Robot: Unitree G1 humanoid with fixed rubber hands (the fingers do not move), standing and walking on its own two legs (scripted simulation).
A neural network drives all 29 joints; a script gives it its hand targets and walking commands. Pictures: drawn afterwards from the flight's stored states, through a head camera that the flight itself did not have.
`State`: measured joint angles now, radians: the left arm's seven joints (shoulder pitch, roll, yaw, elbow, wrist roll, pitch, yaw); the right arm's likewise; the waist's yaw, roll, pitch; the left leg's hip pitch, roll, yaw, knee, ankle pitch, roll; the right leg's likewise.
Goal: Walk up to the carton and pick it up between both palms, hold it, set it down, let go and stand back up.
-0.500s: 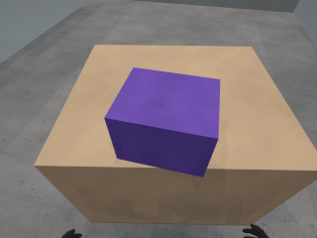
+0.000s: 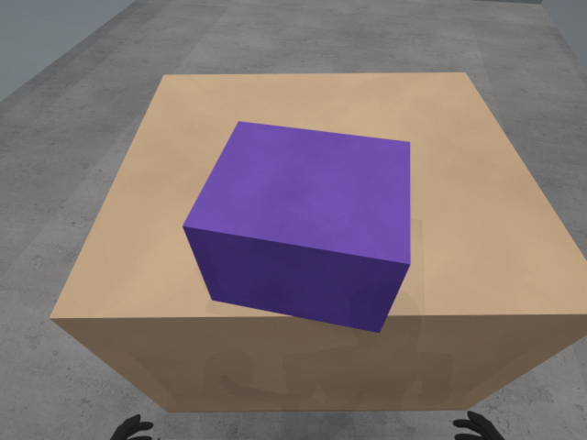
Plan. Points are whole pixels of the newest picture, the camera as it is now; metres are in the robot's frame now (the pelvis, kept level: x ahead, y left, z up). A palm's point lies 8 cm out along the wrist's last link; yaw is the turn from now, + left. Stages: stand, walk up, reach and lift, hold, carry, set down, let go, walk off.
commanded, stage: walk up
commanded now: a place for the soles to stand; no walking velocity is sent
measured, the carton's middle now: (307, 224) +0.42 -0.01 +0.03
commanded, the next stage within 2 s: reach and lift in 0.86 s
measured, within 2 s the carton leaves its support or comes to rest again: neither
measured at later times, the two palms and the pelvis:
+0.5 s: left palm out of the picture +0.12 +0.27 -0.09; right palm out of the picture +0.10 -0.24 -0.11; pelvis +0.00 +0.02 +0.00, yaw -2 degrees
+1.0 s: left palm out of the picture +0.13 +0.28 -0.09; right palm out of the picture +0.09 -0.24 -0.10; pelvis -0.01 +0.04 +0.01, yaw -4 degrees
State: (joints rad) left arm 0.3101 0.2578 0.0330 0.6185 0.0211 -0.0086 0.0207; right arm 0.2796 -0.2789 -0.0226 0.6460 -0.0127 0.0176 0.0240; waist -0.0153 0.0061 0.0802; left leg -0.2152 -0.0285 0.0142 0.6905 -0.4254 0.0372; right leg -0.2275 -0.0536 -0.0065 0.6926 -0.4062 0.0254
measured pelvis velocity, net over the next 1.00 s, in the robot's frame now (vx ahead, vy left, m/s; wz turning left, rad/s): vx -0.01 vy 0.04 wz -0.07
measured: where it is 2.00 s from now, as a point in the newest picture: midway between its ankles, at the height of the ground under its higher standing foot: outside the picture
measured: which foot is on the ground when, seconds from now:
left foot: down 0.00-1.00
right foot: down 0.00-0.20, up 0.22-0.36, down 0.38-1.00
